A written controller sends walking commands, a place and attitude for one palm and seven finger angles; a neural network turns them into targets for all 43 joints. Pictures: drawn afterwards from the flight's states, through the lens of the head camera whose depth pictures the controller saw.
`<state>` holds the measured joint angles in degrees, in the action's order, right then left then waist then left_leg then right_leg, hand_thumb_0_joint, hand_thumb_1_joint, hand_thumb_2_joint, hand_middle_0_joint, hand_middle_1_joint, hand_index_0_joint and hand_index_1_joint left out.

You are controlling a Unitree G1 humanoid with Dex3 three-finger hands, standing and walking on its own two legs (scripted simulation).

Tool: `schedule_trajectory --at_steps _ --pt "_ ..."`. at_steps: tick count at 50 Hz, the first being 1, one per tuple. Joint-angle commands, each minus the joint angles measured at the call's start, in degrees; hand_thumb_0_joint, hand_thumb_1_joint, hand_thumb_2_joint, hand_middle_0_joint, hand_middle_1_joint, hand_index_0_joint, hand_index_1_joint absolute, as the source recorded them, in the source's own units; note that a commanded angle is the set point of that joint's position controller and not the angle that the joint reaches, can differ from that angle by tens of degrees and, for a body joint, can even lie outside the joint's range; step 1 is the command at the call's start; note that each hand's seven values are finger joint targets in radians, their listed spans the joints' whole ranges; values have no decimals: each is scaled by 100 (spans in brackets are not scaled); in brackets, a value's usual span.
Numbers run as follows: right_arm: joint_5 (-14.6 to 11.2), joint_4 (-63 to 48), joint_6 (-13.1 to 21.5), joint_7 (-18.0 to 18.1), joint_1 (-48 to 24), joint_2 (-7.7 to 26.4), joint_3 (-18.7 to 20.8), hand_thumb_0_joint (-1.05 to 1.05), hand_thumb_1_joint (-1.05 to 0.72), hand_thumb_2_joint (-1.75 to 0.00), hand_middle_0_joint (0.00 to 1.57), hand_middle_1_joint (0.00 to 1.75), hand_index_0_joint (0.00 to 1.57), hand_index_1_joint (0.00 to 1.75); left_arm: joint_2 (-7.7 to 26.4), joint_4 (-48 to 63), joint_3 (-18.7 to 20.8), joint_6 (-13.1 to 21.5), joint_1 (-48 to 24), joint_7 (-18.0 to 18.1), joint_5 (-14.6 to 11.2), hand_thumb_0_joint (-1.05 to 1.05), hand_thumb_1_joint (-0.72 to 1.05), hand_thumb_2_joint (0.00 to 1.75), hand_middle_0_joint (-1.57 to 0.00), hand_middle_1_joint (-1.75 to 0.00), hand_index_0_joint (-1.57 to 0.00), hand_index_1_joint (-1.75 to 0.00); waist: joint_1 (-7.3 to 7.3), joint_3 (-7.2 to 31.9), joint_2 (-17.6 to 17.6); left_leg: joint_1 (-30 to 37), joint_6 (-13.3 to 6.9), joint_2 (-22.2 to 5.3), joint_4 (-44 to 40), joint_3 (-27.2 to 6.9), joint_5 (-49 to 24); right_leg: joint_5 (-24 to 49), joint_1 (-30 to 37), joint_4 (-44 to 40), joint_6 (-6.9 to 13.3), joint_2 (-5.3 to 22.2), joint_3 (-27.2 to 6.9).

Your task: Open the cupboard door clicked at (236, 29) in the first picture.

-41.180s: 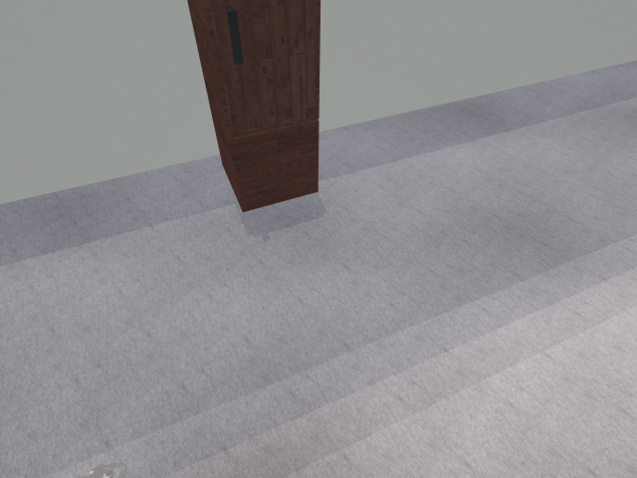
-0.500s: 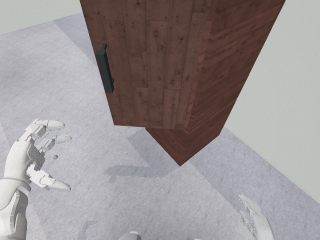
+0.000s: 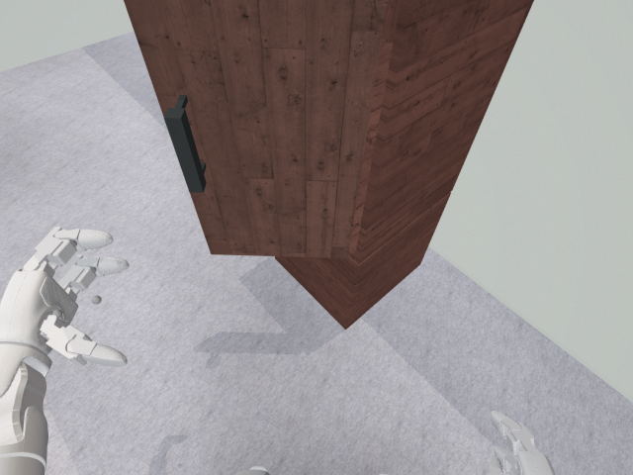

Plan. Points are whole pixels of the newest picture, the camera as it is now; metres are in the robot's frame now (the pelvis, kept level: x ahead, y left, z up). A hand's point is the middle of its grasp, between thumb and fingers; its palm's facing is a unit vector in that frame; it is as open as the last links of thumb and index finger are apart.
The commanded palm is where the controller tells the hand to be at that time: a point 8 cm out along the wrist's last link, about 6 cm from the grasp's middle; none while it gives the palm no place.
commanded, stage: raise the hand with hooked fingers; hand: left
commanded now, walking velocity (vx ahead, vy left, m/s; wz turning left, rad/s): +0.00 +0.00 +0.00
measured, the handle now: (190, 145) +0.59 +0.25 +0.05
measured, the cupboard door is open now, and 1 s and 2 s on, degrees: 47 47 47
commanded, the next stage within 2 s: move the hooked fingers beside the handle in 0.16 s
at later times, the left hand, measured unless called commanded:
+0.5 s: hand (99, 281) +0.31 +0.28 +0.08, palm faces +0.06 -1.00 -0.02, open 14.0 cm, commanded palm +0.30 +0.32 +0.07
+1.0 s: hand (120, 228) +0.40 +0.29 +0.07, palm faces +0.03 -1.00 +0.00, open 14.0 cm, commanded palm +0.38 +0.33 +0.07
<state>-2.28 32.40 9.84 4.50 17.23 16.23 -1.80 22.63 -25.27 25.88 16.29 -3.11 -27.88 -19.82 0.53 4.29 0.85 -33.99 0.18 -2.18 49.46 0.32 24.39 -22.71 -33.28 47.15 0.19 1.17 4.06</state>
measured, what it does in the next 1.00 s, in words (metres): stands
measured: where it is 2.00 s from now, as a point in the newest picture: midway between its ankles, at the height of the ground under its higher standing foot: outside the picture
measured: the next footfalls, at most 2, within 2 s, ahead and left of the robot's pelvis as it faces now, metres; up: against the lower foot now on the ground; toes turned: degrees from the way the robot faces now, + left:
none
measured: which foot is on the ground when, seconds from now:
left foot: down 0.00-1.00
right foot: down 0.00-1.00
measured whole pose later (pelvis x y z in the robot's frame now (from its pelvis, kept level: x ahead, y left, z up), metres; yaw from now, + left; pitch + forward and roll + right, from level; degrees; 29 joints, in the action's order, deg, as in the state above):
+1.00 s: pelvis -0.01 +0.01 -0.01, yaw -1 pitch +14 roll -2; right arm -1.8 35.2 3.0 4.0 21.1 16.7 -1.9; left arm 31.9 -54.8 29.1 19.7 -31.4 -29.8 -13.7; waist 4.0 5.0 0.1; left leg -42.9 -0.4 -2.6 53.7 0.6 25.1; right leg -22.5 -42.0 50.3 -0.2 0.7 3.5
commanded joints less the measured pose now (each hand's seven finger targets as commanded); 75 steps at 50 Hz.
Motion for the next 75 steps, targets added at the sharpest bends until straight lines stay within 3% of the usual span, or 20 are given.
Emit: schedule_trajectory --at_steps 1,10,13,19,23,26,30,33,35,40,44,46,50,52,58,61,69,72,74,75 --pt "0 -806 323 85 -198 758 321 0 -90 -90 20 30 20 30 1594 1219 476 414 -1189 -6 -143 0 -50 30 -30 -120 -30 -120 -45 1330 425 665 -128 240 -730 -68 -1573 1417 790 -583 109 -248 -195" --pt "-19 -812 328 102 -272 727 291 0 -90 -90 20 30 20 30 1496 1063 426 361 -1221 -76 -175 0 -50 30 -30 -120 -30 -120 -48 1326 394 609 -121 255 -741 -71 -1429 1337 786 -617 86 -215 -217" --pt "-8 -798 324 107 -241 748 299 0 -90 -90 20 30 20 30 1533 1020 450 372 -1236 -85 -163 0 -50 30 -30 -120 -30 -120 -37 1344 228 635 -129 242 -729 -95 -1541 1455 782 -578 92 -236 -192" --pt "-22 -615 267 188 -180 788 269 0 -90 -90 20 30 20 30 1712 403 364 376 -2440 -114 -28 0 -50 30 -30 -120 -30 -120 161 1139 299 438 -120 240 -675 -97 -1049 939 457 -628 74 -209 -279" --pt "-11 -566 249 196 -87 789 268 0 -90 -90 20 30 20 30 1659 293 105 450 -3002 -150 97 0 -50 30 -30 -120 -30 -120 173 1499 586 698 -114 231 -649 -165 -1266 1110 373 -512 122 -221 -221" --pt "14 -518 180 174 30 844 272 0 -90 -90 20 30 20 30 1869 -225 296 406 -3044 -108 109 0 -50 30 -30 -120 -30 -120 121 1511 237 513 -116 220 -610 -189 -1364 1215 463 -453 126 -248 -207" --pt "10 -536 41 115 97 863 273 0 -90 -90 20 30 20 30 2170 -764 490 362 -3339 -52 243 0 -50 30 -30 -120 -30 -120 105 1492 297 224 -111 225 -595 -114 -1265 1197 497 -429 95 -208 -253" --pt "34 -549 -55 73 239 883 300 0 -90 -90 20 30 20 30 2449 -935 684 475 -3520 -71 297 0 -50 30 -30 -120 -30 -120 82 1804 358 215 -125 222 -492 -62 -1484 1456 644 -348 96 -234 -306" --pt "36 -500 -113 64 311 906 309 0 -90 -90 20 30 20 30 2620 -1086 771 581 -3806 -90 328 0 -50 30 -30 -120 -30 -120 133 1775 389 139 -132 207 -457 -70 -1505 1490 576 -321 94 -246 -317" --pt "44 -427 -242 37 499 942 370 0 -90 -90 20 30 20 30 2571 -1279 656 724 -4078 -259 350 0 -50 30 -30 -120 -30 -120 195 2079 628 359 -138 182 -370 -88 -1771 1667 382 -218 115 -288 -269" --pt "32 -350 -354 31 616 969 394 0 -90 -90 20 30 20 30 2397 -1543 420 656 -4493 -303 354 0 -50 30 -30 -120 -30 -120 344 1943 472 390 -147 140 -360 -157 -1748 1540 35 -222 103 -313 -185" --pt "53 -329 -417 43 686 1013 389 0 -90 -90 20 30 20 30 2723 -1759 656 656 -4625 -237 397 0 -50 30 -30 -120 -30 -120 307 1965 394 263 -155 148 -334 -167 -1740 1527 100 -184 126 -320 -200" --pt "86 -265 -527 21 769 993 375 0 -90 -90 20 30 20 30 2836 -1983 594 773 -5197 -107 618 0 -50 30 -30 -120 -30 -120 394 2019 662 283 -153 133 -283 -172 -1618 1348 -142 -149 107 -309 -210" --pt "97 -223 -603 25 837 1030 369 0 -90 -90 20 30 20 30 3118 -2253 759 842 -5458 -75 672 0 -50 30 -30 -120 -30 -120 435 2045 496 182 -159 110 -236 -200 -1608 1341 -141 -107 109 -336 -218" --pt "122 -192 -773 -14 970 1058 354 0 -90 -90 20 30 20 30 3212 -2613 660 872 -5826 -150 817 0 -50 30 -30 -120 -30 -120 510 2309 887 420 -124 66 -91 -229 -1943 1467 -446 -1 116 -354 -193" --pt "124 -195 -864 0 1033 1105 317 0 -90 -90 20 30 20 30 3530 -3034 795 774 -6070 -131 853 0 -50 30 -30 -120 -30 -120 575 2121 544 -43 -174 77 -44 -228 -1647 1358 -369 8 106 -369 -222" --pt "172 -92 -1036 -20 1264 1145 298 0 -90 -90 20 30 20 30 3661 -3210 600 790 -6843 -140 1067 0 -50 30 -30 -120 -30 -120 806 2432 976 179 -156 18 138 -312 -1848 1288 -838 95 83 -379 -197" --pt "200 -47 -1113 -28 1389 1185 301 0 -90 -90 20 30 20 30 3826 -3308 719 747 -6880 -140 1074 0 -50 30 -30 -120 -30 -120 812 2649 932 315 -149 -16 199 -355 -2094 1395 -897 125 82 -401 -170" --pt "190 -41 -1165 -37 1427 1181 278 0 -90 -90 20 30 20 30 3849 -3491 654 644 -6993 -124 1136 0 -50 30 -30 -120 -30 -120 880 2516 955 156 -169 -7 214 -332 -2000 1367 -934 100 58 -398 -179" --pt "201 -36 -1189 -32 1448 1203 267 0 -90 -90 20 30 20 30 4031 -3484 721 613 -7070 -96 1206 0 -50 30 -30 -120 -30 -120 875 2454 961 87 -167 -18 204 -357 -1980 1336 -949 106 68 -392 -163"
